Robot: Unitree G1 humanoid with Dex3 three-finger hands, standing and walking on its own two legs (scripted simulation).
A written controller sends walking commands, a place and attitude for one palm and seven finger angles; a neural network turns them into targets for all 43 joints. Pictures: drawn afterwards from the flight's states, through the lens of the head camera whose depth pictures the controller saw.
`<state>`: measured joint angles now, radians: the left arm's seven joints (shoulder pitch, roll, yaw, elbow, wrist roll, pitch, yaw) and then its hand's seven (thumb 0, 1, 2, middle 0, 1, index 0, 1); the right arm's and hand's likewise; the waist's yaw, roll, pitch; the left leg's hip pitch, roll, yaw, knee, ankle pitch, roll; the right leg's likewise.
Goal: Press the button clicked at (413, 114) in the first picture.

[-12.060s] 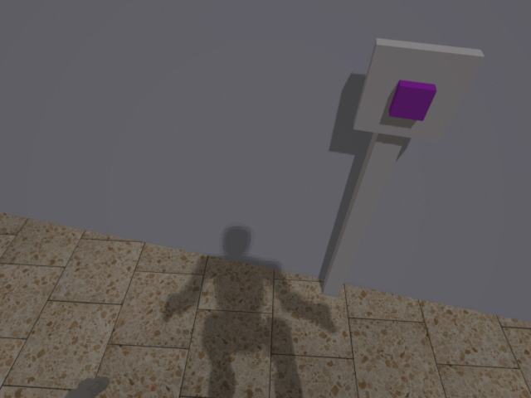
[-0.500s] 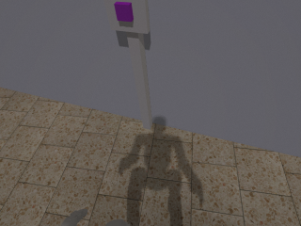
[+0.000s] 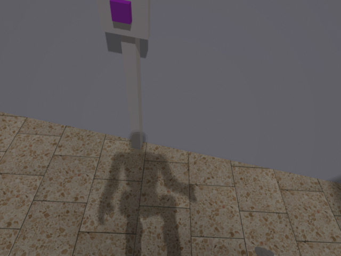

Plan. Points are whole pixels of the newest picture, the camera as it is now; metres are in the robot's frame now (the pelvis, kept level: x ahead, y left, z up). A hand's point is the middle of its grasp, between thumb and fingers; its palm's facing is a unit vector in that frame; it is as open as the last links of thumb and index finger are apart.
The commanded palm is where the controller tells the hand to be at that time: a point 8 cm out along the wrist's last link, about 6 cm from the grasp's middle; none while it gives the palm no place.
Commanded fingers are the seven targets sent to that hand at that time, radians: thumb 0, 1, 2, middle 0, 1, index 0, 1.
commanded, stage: turn to face it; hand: left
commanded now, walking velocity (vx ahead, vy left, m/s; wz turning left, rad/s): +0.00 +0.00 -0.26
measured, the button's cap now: (121, 11) +0.80 +0.27 +0.16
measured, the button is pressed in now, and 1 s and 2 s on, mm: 0 0 0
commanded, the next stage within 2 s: take the last steps up to it in 0.06 s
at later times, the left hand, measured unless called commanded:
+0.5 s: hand out of the picture +0.13 +0.15 -0.15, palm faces -0.10 -0.98 -0.19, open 7.3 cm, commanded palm none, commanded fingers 0.00 0.90 0.90 -0.20 -0.30 -0.20 -0.30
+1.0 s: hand (83, 255) +0.13 +0.24 -0.19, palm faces +0.04 -0.98 -0.18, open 7.4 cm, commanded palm none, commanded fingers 0.00 0.90 0.90 -0.20 -0.30 -0.20 -0.30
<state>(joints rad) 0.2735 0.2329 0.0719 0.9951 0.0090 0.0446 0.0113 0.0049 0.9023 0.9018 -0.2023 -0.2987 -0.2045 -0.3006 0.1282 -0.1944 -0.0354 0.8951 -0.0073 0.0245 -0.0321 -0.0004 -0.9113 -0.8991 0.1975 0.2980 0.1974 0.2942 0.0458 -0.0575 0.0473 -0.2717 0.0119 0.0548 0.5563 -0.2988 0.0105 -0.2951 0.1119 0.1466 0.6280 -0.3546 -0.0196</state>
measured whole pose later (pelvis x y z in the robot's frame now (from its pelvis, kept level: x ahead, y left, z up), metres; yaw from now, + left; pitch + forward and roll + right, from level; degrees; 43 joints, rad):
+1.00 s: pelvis +0.21 +0.06 -0.02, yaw -3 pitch +0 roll +1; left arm 0.39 0.16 0.04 1.17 0.01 -0.02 0.02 0.01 0.91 0.90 -0.20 -0.30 -0.20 -0.30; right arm 0.15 -0.19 -0.04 0.97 -0.02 -0.05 0.00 0.00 -0.91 -0.90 0.20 0.30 0.20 0.29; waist 0.04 -0.04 0.10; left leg -0.45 0.06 0.17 0.71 -0.26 0.04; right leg -0.28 -0.10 -0.02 1.24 -0.52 0.01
